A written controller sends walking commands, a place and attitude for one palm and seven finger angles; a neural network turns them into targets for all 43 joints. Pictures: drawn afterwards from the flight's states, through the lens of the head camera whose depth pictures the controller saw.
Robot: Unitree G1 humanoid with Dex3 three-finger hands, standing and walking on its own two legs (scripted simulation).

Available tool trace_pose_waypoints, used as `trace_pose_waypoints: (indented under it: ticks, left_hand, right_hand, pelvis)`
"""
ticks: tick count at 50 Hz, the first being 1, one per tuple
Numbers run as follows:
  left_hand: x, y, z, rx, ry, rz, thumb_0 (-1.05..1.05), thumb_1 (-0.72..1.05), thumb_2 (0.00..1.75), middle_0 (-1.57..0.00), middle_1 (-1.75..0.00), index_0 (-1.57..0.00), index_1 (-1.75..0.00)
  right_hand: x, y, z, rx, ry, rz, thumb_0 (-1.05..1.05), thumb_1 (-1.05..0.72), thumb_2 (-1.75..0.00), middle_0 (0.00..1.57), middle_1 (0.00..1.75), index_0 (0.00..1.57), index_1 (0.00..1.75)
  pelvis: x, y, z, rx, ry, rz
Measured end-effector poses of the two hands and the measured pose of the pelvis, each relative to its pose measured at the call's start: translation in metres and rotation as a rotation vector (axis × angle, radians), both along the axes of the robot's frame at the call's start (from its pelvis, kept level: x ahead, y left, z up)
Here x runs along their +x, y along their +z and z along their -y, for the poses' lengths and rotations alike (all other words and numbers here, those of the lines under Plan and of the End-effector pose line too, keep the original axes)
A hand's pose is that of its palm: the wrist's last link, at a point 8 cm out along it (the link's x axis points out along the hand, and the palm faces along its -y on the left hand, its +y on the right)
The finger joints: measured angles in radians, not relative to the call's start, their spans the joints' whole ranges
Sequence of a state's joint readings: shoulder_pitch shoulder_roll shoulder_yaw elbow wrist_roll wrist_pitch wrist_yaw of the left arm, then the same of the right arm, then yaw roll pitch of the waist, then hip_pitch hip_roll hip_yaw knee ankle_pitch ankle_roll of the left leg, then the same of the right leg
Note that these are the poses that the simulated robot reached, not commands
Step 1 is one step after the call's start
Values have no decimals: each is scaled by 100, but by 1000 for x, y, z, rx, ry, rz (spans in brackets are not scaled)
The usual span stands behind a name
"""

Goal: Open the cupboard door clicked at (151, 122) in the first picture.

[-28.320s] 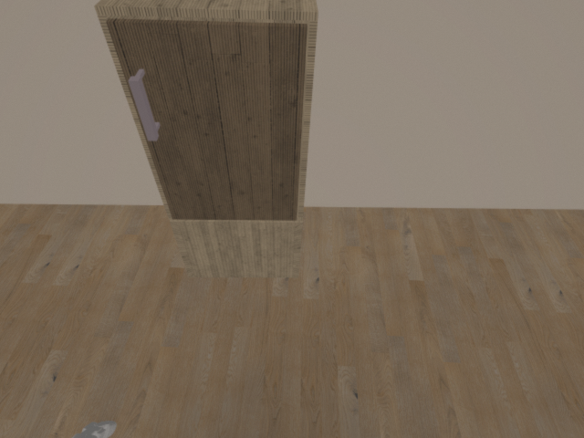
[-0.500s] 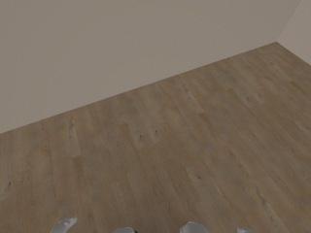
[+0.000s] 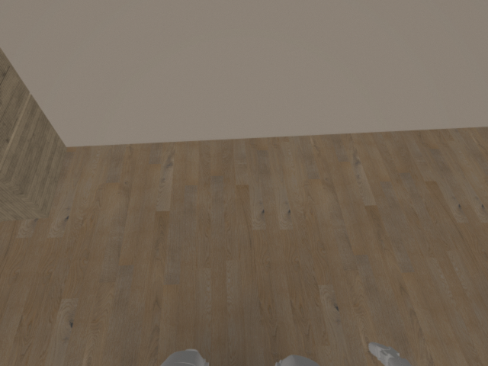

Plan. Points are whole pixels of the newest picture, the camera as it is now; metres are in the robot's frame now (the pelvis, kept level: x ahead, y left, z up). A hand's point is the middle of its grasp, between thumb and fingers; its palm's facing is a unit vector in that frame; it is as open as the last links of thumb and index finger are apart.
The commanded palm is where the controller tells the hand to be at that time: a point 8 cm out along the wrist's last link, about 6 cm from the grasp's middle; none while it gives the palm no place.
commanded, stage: turn to face it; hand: left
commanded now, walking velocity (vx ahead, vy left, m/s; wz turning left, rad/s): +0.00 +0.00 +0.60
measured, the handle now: out of the picture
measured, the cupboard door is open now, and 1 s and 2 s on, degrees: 48 48 48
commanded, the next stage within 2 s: take the last steps up to it in 1.46 s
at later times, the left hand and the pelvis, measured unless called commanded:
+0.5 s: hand out of the picture +0.04 +0.17 -0.15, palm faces +0.29 -0.93 -0.25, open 7.4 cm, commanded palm none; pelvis +0.02 -0.04 +0.02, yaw +18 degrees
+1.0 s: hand out of the picture +0.03 +0.19 -0.14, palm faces +0.54 -0.78 -0.31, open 7.4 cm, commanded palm none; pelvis +0.05 -0.06 +0.01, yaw +35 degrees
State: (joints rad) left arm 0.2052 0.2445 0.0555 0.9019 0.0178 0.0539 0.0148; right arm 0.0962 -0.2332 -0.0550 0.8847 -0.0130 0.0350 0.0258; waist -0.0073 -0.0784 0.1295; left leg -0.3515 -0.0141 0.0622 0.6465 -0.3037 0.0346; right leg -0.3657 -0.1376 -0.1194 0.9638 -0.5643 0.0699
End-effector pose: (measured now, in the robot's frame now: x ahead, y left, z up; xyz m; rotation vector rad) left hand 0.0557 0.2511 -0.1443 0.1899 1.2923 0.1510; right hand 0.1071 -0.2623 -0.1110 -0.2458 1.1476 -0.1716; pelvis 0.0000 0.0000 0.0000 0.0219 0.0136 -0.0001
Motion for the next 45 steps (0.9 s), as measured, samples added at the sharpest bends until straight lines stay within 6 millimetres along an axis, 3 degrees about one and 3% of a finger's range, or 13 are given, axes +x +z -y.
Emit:
trace_pose_waypoints:
  ticks: [7, 13, 16, 20, 26, 30, 33, 39, 45]
  left_hand:
    - [9, 22, -9, 31, 71, 65, 1, 91, 90, -20, -30, -20, -30]
    - [18, 37, 4, 79, 108, 147, 1, 91, 90, -20, -30, -20, -30]
    - [11, 39, 14, 104, 135, 166, 1, 91, 90, -20, -30, -20, -30]
    - [-10, 42, 28, 87, 195, 134, 1, 91, 90, -20, -30, -20, -30]
    - [-43, 27, 38, 25, 290, 78, 1, 91, 90, -20, -30, -20, -30]
    - [-71, 4, 29, -9, 371, 46, 1, 91, 90, -20, -30, -20, -30]
    - [-85, -2, 20, -3, 418, 5, 1, 91, 90, -20, -30, -20, -30]
    - [-80, 19, 6, 34, 479, 50, 1, 91, 90, -20, -30, -20, -30]
    - [-63, 37, 8, 89, 511, 122, 1, 91, 90, -20, -29, -19, -30]
  right_hand:
    - [7, 6, -4, -1, 67, -35, 0, -90, -90, 20, 30, 20, 30]
    - [14, -10, 10, 38, 101, -66, 0, -90, -90, 20, 30, 21, 30]
    - [24, -19, 19, 51, 121, -80, 0, -90, -90, 20, 30, 21, 30]
    - [42, -12, 20, 48, 169, -96, 0, -91, -90, 20, 30, 20, 30]
    - [79, 1, -2, 32, 276, -79, 0, -91, -90, 20, 30, 20, 30]
    - [108, -1, -29, 5, 368, -19, 0, -91, -90, 20, 30, 20, 30]
    - [117, 3, -44, -5, 413, 8, 0, -91, -90, 20, 30, 20, 30]
    - [116, 10, -54, -8, 466, -27, 0, -90, -90, 20, 30, 20, 30]
    - [120, -1, -45, 18, 499, -83, 0, -90, -90, 20, 30, 21, 30]
  pelvis:
    - [2, 13, 8, -28, 74, -9]
    - [7, 9, 30, -24, 146, -14]
    - [9, 5, 40, -17, 188, -8]
    - [14, 13, 42, -6, 248, 3]
    - [21, 16, 38, 10, 329, 0]
    - [22, 1, 24, -9, 386, -1]
    - [21, 0, 21, -7, 410, 5]
    - [26, 14, 24, -32, 473, 3]
    - [38, 16, 38, -35, 540, 0]
